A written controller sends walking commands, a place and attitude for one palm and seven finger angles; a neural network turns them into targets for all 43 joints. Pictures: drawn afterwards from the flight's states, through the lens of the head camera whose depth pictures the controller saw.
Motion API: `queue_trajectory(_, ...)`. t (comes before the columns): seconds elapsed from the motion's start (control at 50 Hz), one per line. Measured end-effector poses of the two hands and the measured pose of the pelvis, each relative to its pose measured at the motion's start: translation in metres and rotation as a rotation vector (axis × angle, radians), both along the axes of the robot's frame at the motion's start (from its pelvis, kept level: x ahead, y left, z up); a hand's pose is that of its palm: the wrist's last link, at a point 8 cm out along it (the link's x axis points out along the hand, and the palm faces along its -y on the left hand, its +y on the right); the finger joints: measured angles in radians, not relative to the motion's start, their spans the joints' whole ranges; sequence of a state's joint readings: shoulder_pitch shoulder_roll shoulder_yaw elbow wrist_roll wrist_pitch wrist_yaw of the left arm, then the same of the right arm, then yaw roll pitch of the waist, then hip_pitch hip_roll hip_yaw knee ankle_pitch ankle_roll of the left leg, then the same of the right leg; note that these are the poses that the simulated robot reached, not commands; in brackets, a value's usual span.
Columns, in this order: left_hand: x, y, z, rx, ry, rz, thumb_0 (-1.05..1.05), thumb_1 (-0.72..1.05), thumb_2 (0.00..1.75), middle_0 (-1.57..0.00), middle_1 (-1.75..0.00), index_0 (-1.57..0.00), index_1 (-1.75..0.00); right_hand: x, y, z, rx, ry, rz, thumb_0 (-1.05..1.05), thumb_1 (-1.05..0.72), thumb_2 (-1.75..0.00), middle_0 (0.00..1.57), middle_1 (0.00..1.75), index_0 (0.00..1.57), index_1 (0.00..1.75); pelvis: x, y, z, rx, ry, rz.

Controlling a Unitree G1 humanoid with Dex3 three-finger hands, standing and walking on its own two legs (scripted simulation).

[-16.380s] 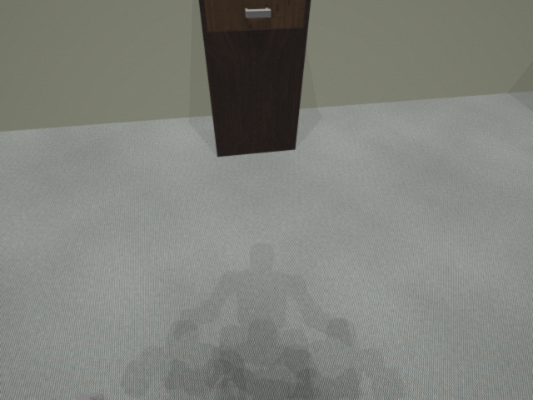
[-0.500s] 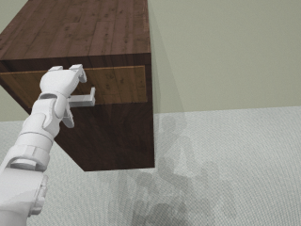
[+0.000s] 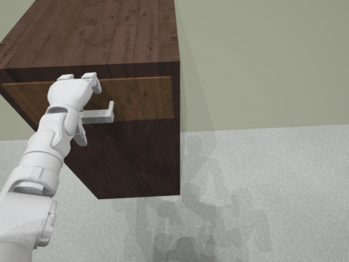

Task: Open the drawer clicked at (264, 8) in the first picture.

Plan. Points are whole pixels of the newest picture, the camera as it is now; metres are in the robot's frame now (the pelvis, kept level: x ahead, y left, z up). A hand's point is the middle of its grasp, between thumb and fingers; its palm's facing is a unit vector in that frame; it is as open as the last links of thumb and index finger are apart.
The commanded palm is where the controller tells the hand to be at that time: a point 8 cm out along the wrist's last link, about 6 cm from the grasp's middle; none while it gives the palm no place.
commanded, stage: move the hooked fingers above the handle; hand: left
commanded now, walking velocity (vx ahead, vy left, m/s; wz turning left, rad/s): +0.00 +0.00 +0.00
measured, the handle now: (94, 110) +0.50 +0.23 +0.03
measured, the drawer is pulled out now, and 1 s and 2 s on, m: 0.00 0.00 0.00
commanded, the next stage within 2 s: lower the fingers behind the handle in 0.16 s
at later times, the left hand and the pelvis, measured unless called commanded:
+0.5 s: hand (87, 115) +0.44 +0.22 +0.08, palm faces -0.07 -0.03 -1.00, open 13.8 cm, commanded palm +0.43 +0.23 +0.14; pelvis +0.00 -0.01 +0.00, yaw +0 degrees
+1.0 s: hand (91, 123) +0.44 +0.23 +0.05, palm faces -0.07 -0.03 -1.00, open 13.8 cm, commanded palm +0.43 +0.23 +0.10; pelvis +0.00 -0.01 -0.01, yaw +0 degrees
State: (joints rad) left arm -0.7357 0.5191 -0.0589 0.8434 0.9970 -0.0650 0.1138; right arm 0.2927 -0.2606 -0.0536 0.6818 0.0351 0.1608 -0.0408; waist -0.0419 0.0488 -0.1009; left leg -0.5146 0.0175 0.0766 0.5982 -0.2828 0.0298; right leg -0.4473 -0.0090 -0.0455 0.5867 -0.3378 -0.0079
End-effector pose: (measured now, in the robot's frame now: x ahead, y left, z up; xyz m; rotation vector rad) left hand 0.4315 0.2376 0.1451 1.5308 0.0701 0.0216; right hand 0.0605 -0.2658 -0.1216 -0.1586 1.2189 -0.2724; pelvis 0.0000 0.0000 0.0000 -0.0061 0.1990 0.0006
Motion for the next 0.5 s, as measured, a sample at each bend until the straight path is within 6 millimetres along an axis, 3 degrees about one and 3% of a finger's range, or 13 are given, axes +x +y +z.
queue_trajectory(0.32, 0.001, -0.014, 0.003, 0.001, -0.016, -0.004, 0.00, -0.49, 0.30, -0.32, -1.20, -0.32, -1.20, 0.004, 0.005, -0.004, 0.023, -0.002, 0.008, 0.00, -0.90, -0.90, 0.21, 0.30, 0.20, 0.30, 0.001, 0.000, 0.000, 0.003, -0.005, -0.003)
queue_trajectory(0.5, -0.007, -0.013, -0.012, 0.013, 0.037, -0.003, 0.00, -0.49, 0.30, -0.32, -1.20, -0.32, -1.20, -0.002, -0.003, -0.004, 0.014, 0.012, 0.004, 0.00, -0.90, -0.90, 0.21, 0.30, 0.20, 0.30, 0.000, -0.005, 0.000, 0.006, -0.006, 0.001)
